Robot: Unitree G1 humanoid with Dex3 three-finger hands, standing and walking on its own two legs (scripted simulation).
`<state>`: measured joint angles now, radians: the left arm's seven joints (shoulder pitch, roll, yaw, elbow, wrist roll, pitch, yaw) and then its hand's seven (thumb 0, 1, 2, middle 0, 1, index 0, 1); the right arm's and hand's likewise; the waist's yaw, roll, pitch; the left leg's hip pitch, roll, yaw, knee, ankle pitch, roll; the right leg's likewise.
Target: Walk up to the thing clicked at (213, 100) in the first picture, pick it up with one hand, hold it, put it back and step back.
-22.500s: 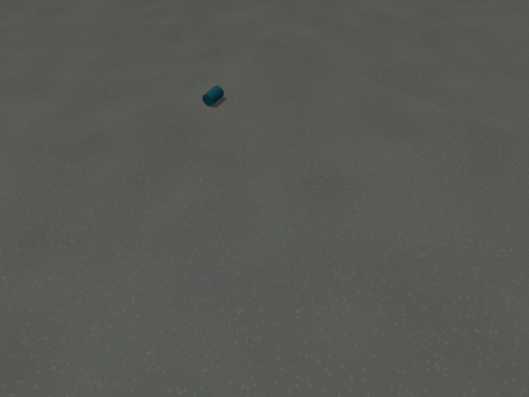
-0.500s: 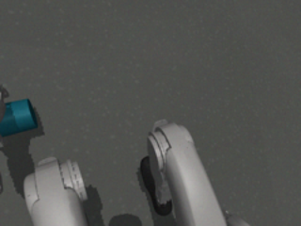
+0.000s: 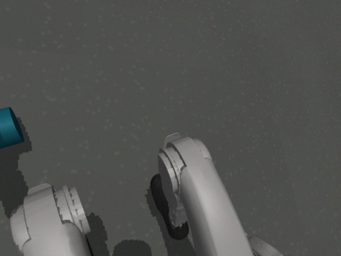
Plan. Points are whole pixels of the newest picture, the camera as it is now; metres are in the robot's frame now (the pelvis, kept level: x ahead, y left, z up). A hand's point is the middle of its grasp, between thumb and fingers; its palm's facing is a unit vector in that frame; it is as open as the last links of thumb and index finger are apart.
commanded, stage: close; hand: left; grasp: from above
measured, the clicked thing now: out of the picture +0.46 +0.27 -0.25
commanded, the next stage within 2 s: settle in 0.86 s
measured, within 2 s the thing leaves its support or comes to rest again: leaves its support in 1.30 s
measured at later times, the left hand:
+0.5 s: hand out of the picture +0.44 +0.28 -0.22, palm faces -0.42 -0.14 -0.90, open 11.5 cm
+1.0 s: hand out of the picture +0.44 +0.28 -0.22, palm faces -0.43 -0.13 -0.89, open 11.3 cm
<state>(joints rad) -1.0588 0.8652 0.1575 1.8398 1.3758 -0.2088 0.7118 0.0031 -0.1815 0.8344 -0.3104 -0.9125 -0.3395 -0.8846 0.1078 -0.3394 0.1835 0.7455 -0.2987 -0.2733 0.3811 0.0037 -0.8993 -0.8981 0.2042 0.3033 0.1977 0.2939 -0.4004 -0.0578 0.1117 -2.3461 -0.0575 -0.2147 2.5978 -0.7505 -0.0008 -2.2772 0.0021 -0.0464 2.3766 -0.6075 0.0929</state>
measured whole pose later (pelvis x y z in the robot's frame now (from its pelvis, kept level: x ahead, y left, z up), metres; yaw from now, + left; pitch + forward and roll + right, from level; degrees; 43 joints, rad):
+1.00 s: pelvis +0.00 +0.00 +0.01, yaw +0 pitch +28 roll -14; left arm -1.04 0.89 0.13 1.81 1.36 -0.24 0.69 -0.01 -0.15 0.57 -0.61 -0.52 -0.61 -0.54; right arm 0.13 -0.34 0.21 0.72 -0.29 -0.26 0.36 0.00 -0.91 -0.90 0.20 0.30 0.20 0.29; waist -0.40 -0.07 0.11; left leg -2.33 -0.05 -0.23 2.58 -0.76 -0.01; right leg -2.26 0.00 -0.06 2.35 -0.60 0.09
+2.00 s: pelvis +0.00 -0.02 +0.06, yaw +6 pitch +35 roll -7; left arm -0.89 0.63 0.05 1.35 1.27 -0.22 0.39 -0.01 -0.17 0.42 -0.83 -0.25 -0.82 -0.31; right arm 0.18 -0.31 0.00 0.75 -0.13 -0.09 0.19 0.01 -0.91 -0.91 0.20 0.30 0.20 0.29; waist -0.24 0.03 -0.08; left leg -2.23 -0.05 -0.13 2.33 -0.71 -0.03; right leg -2.22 -0.04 0.01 2.21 -0.61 0.06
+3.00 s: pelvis +0.02 -0.01 +0.28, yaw +9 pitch +26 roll -2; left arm -0.39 0.48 -0.12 0.70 0.99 0.01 0.08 -0.01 -0.26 0.57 -0.83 -0.27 -0.80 -0.37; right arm 0.17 -0.26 -0.04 0.66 0.03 0.04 0.00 0.01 -0.91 -0.91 0.21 0.30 0.20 0.29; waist -0.10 0.05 -0.19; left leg -1.44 0.00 -0.05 1.62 -0.63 -0.01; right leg -1.46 -0.05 0.02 1.55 -0.54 0.06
